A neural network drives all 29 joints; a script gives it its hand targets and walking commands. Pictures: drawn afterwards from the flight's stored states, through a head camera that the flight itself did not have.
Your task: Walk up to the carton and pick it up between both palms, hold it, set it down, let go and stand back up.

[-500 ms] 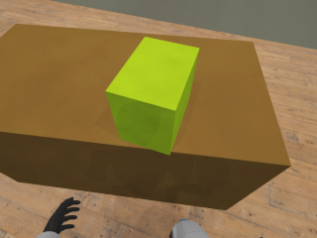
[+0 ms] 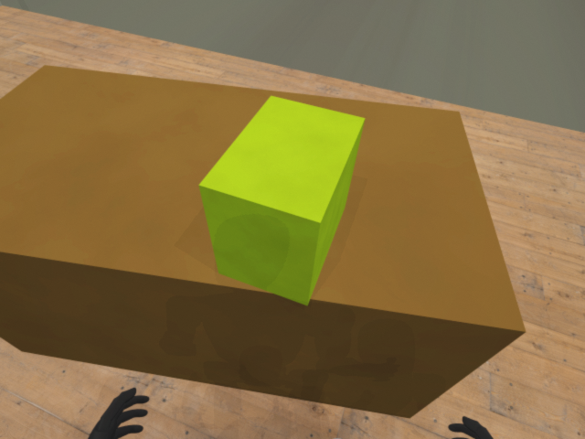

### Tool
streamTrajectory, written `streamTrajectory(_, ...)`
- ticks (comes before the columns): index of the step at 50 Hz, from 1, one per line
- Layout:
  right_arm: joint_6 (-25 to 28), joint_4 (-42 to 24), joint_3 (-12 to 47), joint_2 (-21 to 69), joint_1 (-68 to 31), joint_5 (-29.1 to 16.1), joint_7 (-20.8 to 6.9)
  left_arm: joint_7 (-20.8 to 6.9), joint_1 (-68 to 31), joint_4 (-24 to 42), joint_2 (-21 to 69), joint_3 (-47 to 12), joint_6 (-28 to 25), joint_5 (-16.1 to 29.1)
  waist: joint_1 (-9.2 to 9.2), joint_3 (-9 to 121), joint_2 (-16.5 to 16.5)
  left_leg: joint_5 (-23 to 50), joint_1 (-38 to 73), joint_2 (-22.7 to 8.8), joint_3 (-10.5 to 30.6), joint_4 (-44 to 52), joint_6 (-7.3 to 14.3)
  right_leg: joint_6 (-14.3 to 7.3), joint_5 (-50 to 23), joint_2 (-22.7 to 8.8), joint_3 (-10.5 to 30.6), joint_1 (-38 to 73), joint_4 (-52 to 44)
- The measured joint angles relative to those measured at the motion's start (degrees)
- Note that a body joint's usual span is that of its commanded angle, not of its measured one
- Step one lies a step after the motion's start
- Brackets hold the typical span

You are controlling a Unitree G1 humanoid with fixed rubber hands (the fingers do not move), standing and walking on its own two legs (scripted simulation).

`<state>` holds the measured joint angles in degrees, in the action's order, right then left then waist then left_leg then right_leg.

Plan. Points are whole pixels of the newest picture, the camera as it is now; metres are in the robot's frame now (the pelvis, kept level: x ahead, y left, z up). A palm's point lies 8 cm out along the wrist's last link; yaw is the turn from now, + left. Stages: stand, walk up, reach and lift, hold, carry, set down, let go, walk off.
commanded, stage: walk up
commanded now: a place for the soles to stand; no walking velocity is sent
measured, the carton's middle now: (288, 198) +0.50 +0.00 +0.03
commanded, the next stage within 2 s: none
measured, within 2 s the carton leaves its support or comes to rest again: neither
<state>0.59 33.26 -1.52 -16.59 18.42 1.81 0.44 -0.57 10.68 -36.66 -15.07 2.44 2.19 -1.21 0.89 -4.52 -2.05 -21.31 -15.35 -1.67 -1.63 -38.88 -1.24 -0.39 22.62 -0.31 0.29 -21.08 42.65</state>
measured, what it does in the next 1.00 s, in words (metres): stands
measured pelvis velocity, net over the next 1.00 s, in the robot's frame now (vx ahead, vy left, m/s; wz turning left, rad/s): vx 0.01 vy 0.00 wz -0.07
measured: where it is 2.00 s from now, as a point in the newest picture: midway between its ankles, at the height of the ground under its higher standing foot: outside the picture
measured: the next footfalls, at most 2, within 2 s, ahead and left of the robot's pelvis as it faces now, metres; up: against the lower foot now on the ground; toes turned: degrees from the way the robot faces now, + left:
none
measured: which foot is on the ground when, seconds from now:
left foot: down 0.00-1.00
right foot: down 0.00-1.00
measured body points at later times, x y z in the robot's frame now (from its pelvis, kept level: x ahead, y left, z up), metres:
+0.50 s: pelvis +0.01 -0.01 +0.01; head +0.02 -0.02 +0.46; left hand +0.17 +0.24 -0.08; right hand +0.09 -0.27 -0.10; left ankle -0.01 +0.14 -0.72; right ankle +0.04 -0.11 -0.72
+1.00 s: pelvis +0.01 +0.00 +0.01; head +0.03 -0.02 +0.46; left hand +0.18 +0.24 -0.08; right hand +0.11 -0.27 -0.10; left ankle -0.01 +0.14 -0.72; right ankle +0.04 -0.11 -0.72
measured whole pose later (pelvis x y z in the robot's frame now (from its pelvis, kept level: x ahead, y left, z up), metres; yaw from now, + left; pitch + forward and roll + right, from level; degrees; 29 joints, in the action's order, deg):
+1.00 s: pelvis +0.01 +0.00 +0.01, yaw -4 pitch -1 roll +1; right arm 0.1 35.7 -0.9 -17.0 16.8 1.1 -0.3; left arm -0.4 12.2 -36.7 -13.9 1.9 0.6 -0.9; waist 0.7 -3.1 0.7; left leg -20.3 -11.3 -3.2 -5.4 -33.0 -1.9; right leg -1.0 16.3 1.3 3.3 -18.7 36.2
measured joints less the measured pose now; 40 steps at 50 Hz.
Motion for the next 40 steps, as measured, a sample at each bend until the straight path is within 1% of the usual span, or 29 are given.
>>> streamTrajectory(1,-0.1,-0.2,0.0,-0.3,-0.5,-0.2,-0.2,0.0,0.0,-0.1,0.0,0.1,-0.4,0.0,-0.11,-0.3,0.3,-0.2,-0.1,-0.5,0.0,-0.4,-0.4,-0.1,-5.2,0.1,-0.4,0.9,-2.7)
streamTrajectory(2,-0.2,-0.3,-0.1,-0.8,-1.2,-0.4,-0.5,0.0,-0.3,-0.3,0.3,0.1,-0.8,-0.1,0.0,-0.9,1.3,-0.4,-0.1,-1.3,0.4,-0.9,-0.8,-0.5,-7.2,0.8,-1.0,1.5,-3.6)
streamTrajectory(4,-0.4,-0.5,-0.1,-1.2,-1.9,-0.8,-0.8,0.0,-0.7,-0.4,0.6,-0.3,-1.3,-0.2,0.34,-1.2,2.3,-0.3,-0.2,-1.9,1.0,-0.8,-1.1,-1.3,-6.6,1.4,-1.6,1.6,-3.8)
streamTrajectory(6,-0.7,-0.4,0.0,-1.0,-1.9,-0.8,-0.8,0.0,-0.9,-0.6,0.7,-0.5,-1.3,0.4,0.33,-0.6,2.0,0.8,0.4,-1.3,0.7,1.1,-1.2,-1.7,-5.7,0.8,-1.3,1.3,-3.7)
streamTrajectory(11,-0.3,0.8,0.0,-0.9,-0.9,-0.7,-1.1,0.1,-0.8,-0.2,1.9,-1.0,-1.3,0.7,0.08,1.0,3.3,3.2,1.5,-0.8,0.4,5.7,-1.0,-1.6,-7.1,0.4,-1.0,1.7,-6.6)
streamTrajectory(16,0.5,2.2,0.2,-0.5,0.5,-0.6,-1.0,0.1,-0.4,-0.2,2.3,-1.1,-1.6,0.6,0.03,1.6,4.2,4.2,2.6,-0.8,0.1,8.0,-1.2,-1.5,-8.0,0.6,-0.8,2.6,-8.7)
streamTrajectory(21,0.7,3.3,0.3,0.0,1.5,-0.6,-0.9,0.0,0.0,-0.3,2.2,-1.0,-1.6,0.5,0.03,2.0,3.8,4.2,3.3,-0.9,-0.3,8.7,-1.3,-1.3,-8.2,0.7,-0.4,3.2,-9.5)
streamTrajectory(32,0.7,3.3,0.5,0.1,1.2,-0.7,-1.0,-0.1,0.6,-0.8,1.6,-0.8,-1.7,0.2,-0.29,2.0,1.5,2.7,3.6,-0.8,-1.8,7.4,-0.6,-0.7,-7.3,0.7,1.0,2.9,-8.3)
streamTrajectory(40,-0.2,2.3,0.4,-0.6,-0.5,-0.8,-1.0,0.0,1.3,-0.7,1.2,-0.6,-1.7,0.0,-0.4,1.6,1.7,1.2,3.6,-1.2,-2.8,5.5,-0.5,-0.6,-6.2,1.2,2.1,2.4,-6.3)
